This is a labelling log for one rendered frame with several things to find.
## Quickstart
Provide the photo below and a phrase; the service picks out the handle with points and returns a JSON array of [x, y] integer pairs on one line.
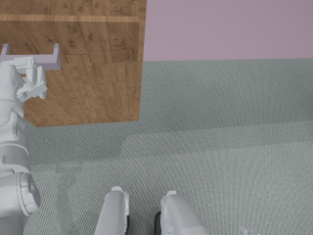
[[50, 62]]

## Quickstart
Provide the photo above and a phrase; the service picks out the robot thigh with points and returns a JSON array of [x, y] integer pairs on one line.
[[115, 208], [182, 216]]

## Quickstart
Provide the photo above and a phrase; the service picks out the robot left hand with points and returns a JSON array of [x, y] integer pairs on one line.
[[15, 88]]

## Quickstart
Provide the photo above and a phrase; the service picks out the robot right thigh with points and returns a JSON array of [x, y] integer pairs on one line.
[[182, 216]]

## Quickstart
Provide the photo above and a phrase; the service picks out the robot left forearm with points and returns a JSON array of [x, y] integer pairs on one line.
[[13, 140]]

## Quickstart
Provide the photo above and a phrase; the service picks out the drawer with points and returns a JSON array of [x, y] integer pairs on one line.
[[88, 31]]

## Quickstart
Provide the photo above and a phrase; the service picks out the robot left thigh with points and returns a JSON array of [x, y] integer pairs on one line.
[[115, 208]]

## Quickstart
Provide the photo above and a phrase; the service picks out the robot right hand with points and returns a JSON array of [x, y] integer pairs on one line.
[[247, 230]]

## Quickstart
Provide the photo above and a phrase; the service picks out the cabinet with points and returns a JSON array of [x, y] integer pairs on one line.
[[89, 93]]

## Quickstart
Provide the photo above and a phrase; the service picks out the robot left upper arm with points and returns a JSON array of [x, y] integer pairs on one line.
[[19, 198]]

